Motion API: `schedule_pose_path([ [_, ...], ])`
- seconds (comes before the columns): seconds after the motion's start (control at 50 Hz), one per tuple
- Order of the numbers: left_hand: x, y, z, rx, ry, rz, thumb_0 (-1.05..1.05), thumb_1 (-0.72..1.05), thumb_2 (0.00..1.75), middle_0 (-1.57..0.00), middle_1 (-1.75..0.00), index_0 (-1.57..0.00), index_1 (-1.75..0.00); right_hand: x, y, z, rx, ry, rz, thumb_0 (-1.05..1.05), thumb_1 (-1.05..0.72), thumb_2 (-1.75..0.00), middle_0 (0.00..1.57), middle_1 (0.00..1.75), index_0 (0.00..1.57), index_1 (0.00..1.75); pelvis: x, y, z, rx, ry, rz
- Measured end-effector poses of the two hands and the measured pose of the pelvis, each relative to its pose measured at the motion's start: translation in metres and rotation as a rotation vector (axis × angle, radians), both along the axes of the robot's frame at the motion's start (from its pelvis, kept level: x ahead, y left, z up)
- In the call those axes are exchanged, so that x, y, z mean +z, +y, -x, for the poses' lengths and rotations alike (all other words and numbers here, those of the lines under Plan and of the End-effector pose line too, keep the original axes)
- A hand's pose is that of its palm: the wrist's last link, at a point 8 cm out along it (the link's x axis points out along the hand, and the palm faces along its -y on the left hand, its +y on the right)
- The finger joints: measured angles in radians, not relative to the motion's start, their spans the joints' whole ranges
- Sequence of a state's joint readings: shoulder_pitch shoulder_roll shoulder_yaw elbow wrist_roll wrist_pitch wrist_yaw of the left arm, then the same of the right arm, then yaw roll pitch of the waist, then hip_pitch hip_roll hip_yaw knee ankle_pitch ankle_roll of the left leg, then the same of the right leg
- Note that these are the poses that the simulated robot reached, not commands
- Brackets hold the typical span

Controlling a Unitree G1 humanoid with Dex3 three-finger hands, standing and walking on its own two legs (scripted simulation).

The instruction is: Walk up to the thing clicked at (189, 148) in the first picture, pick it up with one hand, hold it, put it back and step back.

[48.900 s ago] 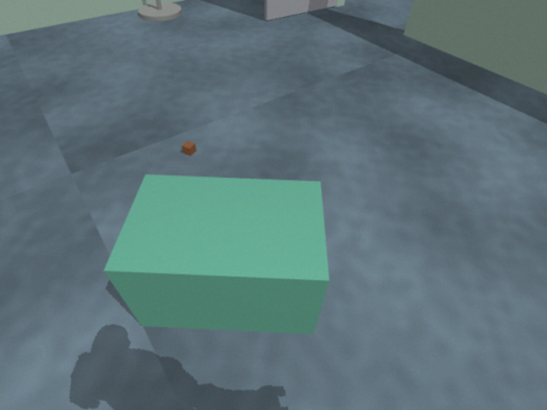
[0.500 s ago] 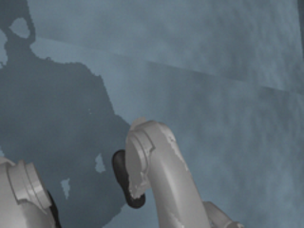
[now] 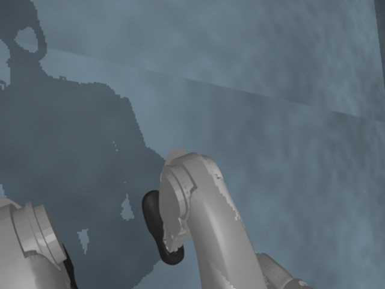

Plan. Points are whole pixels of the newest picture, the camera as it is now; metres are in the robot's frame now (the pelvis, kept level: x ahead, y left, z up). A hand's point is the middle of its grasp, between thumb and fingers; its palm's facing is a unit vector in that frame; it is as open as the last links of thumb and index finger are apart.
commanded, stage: settle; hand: left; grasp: from above
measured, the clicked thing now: out of the picture +0.45 +0.35 -0.28
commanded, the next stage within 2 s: lift in 0.78 s
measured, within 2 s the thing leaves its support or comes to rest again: leaves its support in 0.16 s
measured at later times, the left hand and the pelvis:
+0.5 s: hand out of the picture +0.45 +0.37 -0.18, palm faces -0.40 -0.15 -0.90, open 8.6 cm; pelvis +0.01 +0.00 +0.01, yaw +2 degrees
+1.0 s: hand out of the picture +0.44 +0.36 -0.12, palm faces -0.39 -0.13 -0.91, open 8.6 cm; pelvis +0.00 -0.01 +0.03, yaw +6 degrees
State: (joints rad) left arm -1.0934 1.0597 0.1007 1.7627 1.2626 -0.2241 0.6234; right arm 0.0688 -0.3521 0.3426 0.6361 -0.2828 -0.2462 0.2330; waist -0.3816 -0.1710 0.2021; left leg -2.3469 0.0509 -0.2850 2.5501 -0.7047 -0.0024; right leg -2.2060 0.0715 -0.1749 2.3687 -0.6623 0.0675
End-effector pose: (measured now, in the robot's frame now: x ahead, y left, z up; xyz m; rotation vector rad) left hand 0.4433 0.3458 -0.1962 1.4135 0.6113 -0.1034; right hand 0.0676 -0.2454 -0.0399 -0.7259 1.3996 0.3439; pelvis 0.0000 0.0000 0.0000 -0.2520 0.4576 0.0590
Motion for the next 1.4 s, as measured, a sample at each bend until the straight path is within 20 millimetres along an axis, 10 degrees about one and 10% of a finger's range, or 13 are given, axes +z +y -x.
schedule_pose_path([
  [0.86,0.116,0.016,-0.001,-0.024,-0.042,-0.041,0.0,0.15,0.44,-0.85,-0.42,-0.85,-0.42,-0.023,-0.019,-0.023,-0.227,-0.084,-0.012,0.01,-0.9,-0.9,0.2,0.29,0.2,0.3,0.015,-0.007,0.0,0.055,0.094,-0.065],
  [1.16,0.163,0.018,0.021,0.027,0.045,-0.03,0.0,0.16,0.43,-0.84,-0.42,-0.84,-0.42,-0.006,-0.017,-0.012,-0.331,-0.067,-0.017,0.01,-0.91,-0.9,0.2,0.29,0.2,0.3,0.047,-0.008,0.002,0.079,0.136,-0.086],
  [1.4,0.243,0.021,0.058,-0.002,-0.019,-0.021,0.0,0.16,0.43,-0.84,-0.42,-0.84,-0.42,0.033,-0.017,-0.046,-0.34,-0.186,-0.027,0.01,-0.91,-0.9,0.2,0.29,0.2,0.3,0.093,-0.007,0.007,0.102,0.138,-0.102],
])
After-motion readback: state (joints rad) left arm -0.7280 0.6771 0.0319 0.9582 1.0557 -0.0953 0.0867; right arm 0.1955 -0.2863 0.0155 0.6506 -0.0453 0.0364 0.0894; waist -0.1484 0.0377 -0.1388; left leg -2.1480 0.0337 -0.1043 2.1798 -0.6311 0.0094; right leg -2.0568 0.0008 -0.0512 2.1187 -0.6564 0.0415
